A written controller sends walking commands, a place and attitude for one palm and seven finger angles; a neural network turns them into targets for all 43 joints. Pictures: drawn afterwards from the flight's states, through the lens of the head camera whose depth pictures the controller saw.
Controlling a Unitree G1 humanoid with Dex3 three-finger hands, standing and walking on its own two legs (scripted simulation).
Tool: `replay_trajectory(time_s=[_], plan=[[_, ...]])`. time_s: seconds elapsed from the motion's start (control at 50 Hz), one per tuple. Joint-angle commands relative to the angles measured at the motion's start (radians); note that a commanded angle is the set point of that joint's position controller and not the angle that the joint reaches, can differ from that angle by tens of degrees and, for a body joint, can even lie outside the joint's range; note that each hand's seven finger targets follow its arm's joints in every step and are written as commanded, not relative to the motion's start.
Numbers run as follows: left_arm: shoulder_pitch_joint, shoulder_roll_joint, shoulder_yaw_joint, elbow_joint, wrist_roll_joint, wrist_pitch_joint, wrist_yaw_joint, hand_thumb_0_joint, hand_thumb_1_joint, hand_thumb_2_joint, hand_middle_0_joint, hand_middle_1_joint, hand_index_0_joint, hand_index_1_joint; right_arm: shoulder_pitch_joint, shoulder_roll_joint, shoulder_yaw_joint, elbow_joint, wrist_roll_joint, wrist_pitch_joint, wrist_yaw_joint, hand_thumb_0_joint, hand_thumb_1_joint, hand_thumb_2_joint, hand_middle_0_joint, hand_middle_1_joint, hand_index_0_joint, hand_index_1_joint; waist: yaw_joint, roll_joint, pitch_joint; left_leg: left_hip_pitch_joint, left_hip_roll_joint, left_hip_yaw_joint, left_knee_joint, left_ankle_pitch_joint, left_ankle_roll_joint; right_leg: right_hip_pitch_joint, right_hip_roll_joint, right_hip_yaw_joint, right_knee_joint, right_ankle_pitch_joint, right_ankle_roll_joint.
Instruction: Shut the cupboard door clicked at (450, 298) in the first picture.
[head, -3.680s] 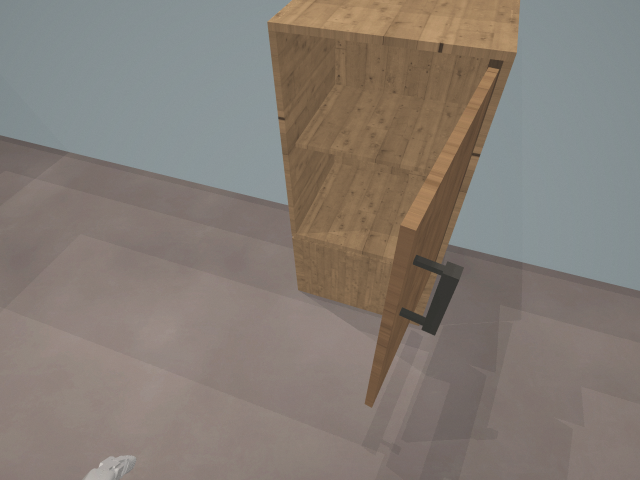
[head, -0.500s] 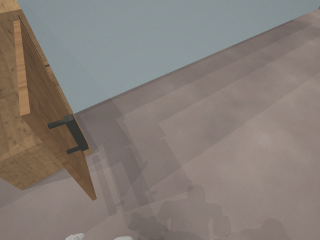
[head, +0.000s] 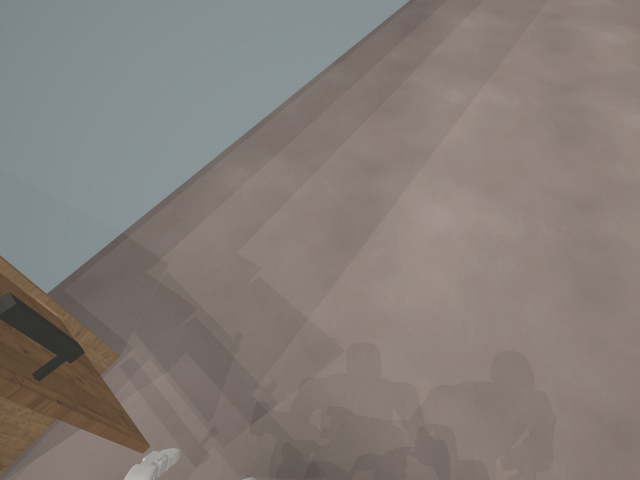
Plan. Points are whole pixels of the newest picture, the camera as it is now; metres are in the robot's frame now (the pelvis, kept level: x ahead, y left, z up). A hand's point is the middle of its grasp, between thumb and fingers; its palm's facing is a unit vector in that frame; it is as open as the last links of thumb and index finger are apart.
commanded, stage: walk around to get in front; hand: left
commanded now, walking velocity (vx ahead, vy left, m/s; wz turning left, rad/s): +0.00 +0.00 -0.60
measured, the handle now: (26, 342) +0.27 +0.39 +0.01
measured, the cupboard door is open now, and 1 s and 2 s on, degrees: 81 81 81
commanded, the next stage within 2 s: none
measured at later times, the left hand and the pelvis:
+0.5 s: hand (180, 469) +0.16 +0.21 -0.15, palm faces -0.24 -0.96 -0.16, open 7.4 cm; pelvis +0.04 +0.03 +0.02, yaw -17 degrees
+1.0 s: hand (339, 318) +0.39 -0.01 -0.15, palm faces -0.55 -0.81 -0.18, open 7.4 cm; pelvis +0.18 -0.09 +0.00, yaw -33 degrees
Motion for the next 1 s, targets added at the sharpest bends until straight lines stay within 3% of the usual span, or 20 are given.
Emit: replay_trajectory(time_s=[0.0,0.08,0.24,0.3,0.32,0.34,0.36,0.38,0.42,0.5,0.72,0.76,0.8,0.82,0.84,0.86,0.88,0.9,0.94,0.98], plan=[[0.125,0.249,0.073,-0.030,-0.012,-0.026,0.051,0.000,0.900,0.900,-0.200,-0.300,-0.200,-0.300,-0.097,-0.085,-0.014,-0.130,0.000,-0.002,-0.021,0.000,-0.900,-0.900,0.200,0.300,0.200,0.300,0.088,-0.318,-0.143,-0.333,-0.044,-0.236,0.403,-0.133,-0.039,0.237,-0.331,0.440,-0.249,0.504,-0.180],[0.015,0.196,0.049,-0.068,-0.010,-0.032,0.042,0.000,0.900,0.900,-0.200,-0.300,-0.200,-0.300,-0.042,-0.083,-0.017,-0.082,-0.007,0.002,-0.011,0.000,-0.900,-0.900,0.200,0.300,0.200,0.300,0.024,-0.194,-0.096,-0.237,-0.057,-0.218,0.351,0.033,-0.064,0.101,-0.213,0.299,-0.245,0.417,-0.139],[0.051,0.225,0.060,-0.061,-0.002,-0.026,0.031,0.000,0.900,0.900,-0.200,-0.300,-0.200,-0.300,-0.058,-0.084,-0.011,-0.120,-0.004,-0.020,-0.005,0.000,-0.900,-0.900,0.200,0.300,0.200,0.300,0.048,-0.220,-0.129,-0.113,-0.121,-0.194,0.076,-0.011,-0.048,0.076,-0.187,0.447,-0.283,0.035,-0.158],[0.007,0.213,0.061,-0.064,-0.006,-0.026,0.023,0.000,0.900,0.900,-0.200,-0.300,-0.200,-0.300,0.052,-0.079,-0.007,-0.097,-0.001,-0.045,-0.009,0.000,-0.900,-0.900,0.200,0.300,0.200,0.300,-0.006,-0.219,-0.122,0.130,-0.153,-0.167,-0.217,0.055,-0.021,-0.070,-0.131,0.455,-0.218,-0.134,-0.111],[-0.002,0.175,0.052,-0.075,-0.012,-0.023,0.017,0.000,0.900,0.900,-0.200,-0.300,-0.200,-0.300,0.124,-0.112,-0.010,-0.074,-0.002,-0.056,-0.018,0.000,-0.900,-0.900,0.200,0.300,0.200,0.300,-0.037,-0.106,-0.126,0.303,-0.118,-0.201,-0.349,0.040,-0.007,-0.212,-0.057,0.394,-0.114,-0.210,-0.067],[0.000,0.094,0.038,-0.098,-0.018,-0.018,0.006,0.000,0.900,0.900,-0.200,-0.300,-0.200,-0.300,0.202,-0.215,-0.028,-0.055,-0.017,-0.062,-0.025,0.000,-0.900,-0.900,0.200,0.300,0.200,0.300,-0.074,0.203,-0.120,0.402,0.133,-0.509,-0.506,-0.250,0.058,-0.416,0.087,0.243,0.171,-0.310,-0.008],[-0.040,0.086,0.040,-0.139,-0.012,-0.026,-0.004,0.000,0.900,0.900,-0.200,-0.300,-0.200,-0.300,0.213,-0.274,-0.029,-0.065,-0.019,-0.065,-0.029,0.000,-0.900,-0.900,0.200,0.300,0.200,0.300,-0.069,0.275,-0.045,0.299,0.336,-0.727,-0.630,-0.410,0.147,-0.501,0.070,0.118,0.381,-0.286,0.030],[-0.074,0.120,0.052,-0.123,0.004,-0.026,-0.009,0.000,0.900,0.900,-0.200,-0.300,-0.200,-0.300,0.155,-0.231,-0.021,-0.064,-0.019,-0.070,-0.026,0.000,-0.900,-0.900,0.200,0.300,0.200,0.300,-0.056,0.206,0.015,0.152,0.320,-0.743,-0.682,-0.468,0.139,-0.457,0.012,0.164,0.502,-0.199,0.030],[-0.012,0.116,0.060,-0.078,0.009,-0.026,-0.030,0.000,0.900,0.900,-0.200,-0.300,-0.200,-0.300,0.052,-0.161,0.002,-0.080,-0.013,-0.083,-0.027,0.000,-0.900,-0.900,0.200,0.300,0.200,0.300,0.011,0.093,0.060,0.116,0.221,-0.515,-0.647,-0.280,0.100,-0.444,-0.025,0.120,0.598,-0.050,0.040],[0.036,0.054,0.043,-0.024,0.004,-0.023,-0.032,0.000,0.900,0.900,-0.200,-0.300,-0.200,-0.300,0.139,-0.091,0.017,-0.033,-0.003,-0.105,-0.033,0.000,-0.900,-0.900,0.200,0.300,0.200,0.300,0.007,0.074,-0.016,0.267,0.121,-0.231,-0.539,0.237,0.070,-0.437,-0.033,0.081,0.608,0.094,0.061],[-0.218,-0.006,0.013,-0.063,0.003,-0.039,-0.041,0.000,0.900,0.900,-0.200,-0.300,-0.200,-0.300,0.295,-0.077,0.007,0.085,-0.021,-0.102,-0.023,0.000,-0.900,-0.900,0.200,0.300,0.200,0.300,-0.059,0.102,0.049,0.392,0.178,-0.037,-0.477,0.522,0.128,-0.410,-0.050,-0.050,0.180,0.070,0.029],[-0.181,0.002,0.015,-0.050,0.001,-0.050,-0.037,0.000,0.900,0.900,-0.200,-0.300,-0.200,-0.300,0.280,-0.092,0.002,0.087,-0.019,-0.102,-0.020,0.000,-0.900,-0.900,0.200,0.300,0.200,0.300,-0.030,0.100,0.019,0.393,0.183,0.010,-0.392,0.759,0.121,-0.299,-0.003,-0.087,0.112,0.036,-0.007],[-0.023,0.039,0.024,-0.001,0.001,-0.065,-0.026,0.000,0.900,0.900,-0.200,-0.300,-0.200,-0.300,0.245,-0.122,-0.007,0.080,-0.012,-0.100,-0.015,0.000,-0.900,-0.900,0.200,0.300,0.200,0.300,0.047,0.088,-0.086,0.374,0.172,0.060,-0.165,1.047,0.092,-0.061,0.064,-0.132,0.027,0.024,-0.048],[0.140,0.077,0.039,0.047,0.005,-0.078,-0.019,0.000,0.900,0.900,-0.200,-0.300,-0.200,-0.300,0.210,-0.126,-0.007,0.068,-0.004,-0.100,-0.011,0.000,-0.900,-0.900,0.200,0.300,0.200,0.300,0.131,0.070,-0.173,0.272,0.142,0.088,0.037,1.007,0.051,0.189,0.078,-0.133,-0.051,0.116,-0.063],[0.283,0.190,0.064,0.089,0.008,-0.092,-0.006,0.000,0.900,0.900,-0.200,-0.300,-0.200,-0.300,0.222,-0.077,0.003,0.047,0.012,-0.100,0.005,0.000,-0.900,-0.900,0.200,0.300,0.200,0.300,0.186,-0.101,-0.298,-0.035,0.085,0.064,0.311,0.556,0.012,0.537,-0.119,0.110,-0.084,0.106,-0.125],[0.374,0.286,0.083,0.111,-0.013,-0.094,0.010,0.000,0.900,0.900,-0.200,-0.300,-0.200,-0.300,0.196,-0.015,0.011,0.002,0.020,-0.106,-0.002,0.000,-0.900,-0.900,0.200,0.300,0.200,0.300,0.192,-0.271,-0.390,-0.317,-0.071,-0.023,0.626,-0.180,-0.034,0.690,-0.402,0.596,-0.173,0.225,-0.247],[0.340,0.317,0.091,0.102,-0.030,-0.084,0.020,0.000,0.900,0.900,-0.200,-0.300,-0.200,-0.300,0.118,-0.048,0.007,-0.021,0.018,-0.105,-0.008,0.000,-0.900,-0.900,0.200,0.300,0.200,0.300,0.184,-0.223,-0.367,-0.372,-0.053,-0.171,0.713,-0.145,-0.007,0.591,-0.434,0.643,-0.272,0.179,-0.264],[0.249,0.258,0.080,0.074,-0.028,-0.078,0.024,0.000,0.900,0.900,-0.200,-0.300,-0.200,-0.300,0.059,-0.048,-0.006,-0.027,0.011,-0.102,-0.012,0.000,-0.900,-0.900,0.200,0.300,0.200,0.300,0.150,-0.126,-0.239,-0.384,-0.027,-0.219,0.735,-0.050,-0.001,0.427,-0.408,0.611,-0.316,0.067,-0.248],[0.108,0.149,0.040,0.047,-0.021,-0.090,0.030,0.000,0.900,0.900,-0.200,-0.300,-0.200,-0.300,0.060,-0.021,-0.001,0.005,-0.010,-0.083,-0.008,0.000,-0.900,-0.900,0.200,0.300,0.200,0.300,0.062,-0.054,-0.053,-0.298,0.033,-0.228,0.595,0.082,-0.004,0.096,-0.304,0.392,-0.360,0.065,-0.190],[0.089,0.114,0.028,0.052,-0.011,-0.105,0.031,0.000,0.900,0.900,-0.200,-0.300,-0.200,-0.300,0.143,0.004,0.004,0.036,-0.017,-0.060,-0.003,0.000,-0.900,-0.900,0.200,0.300,0.200,0.300,0.006,-0.115,-0.061,-0.233,0.020,-0.210,0.503,0.129,-0.014,0.010,-0.231,0.267,-0.375,0.165,-0.156]])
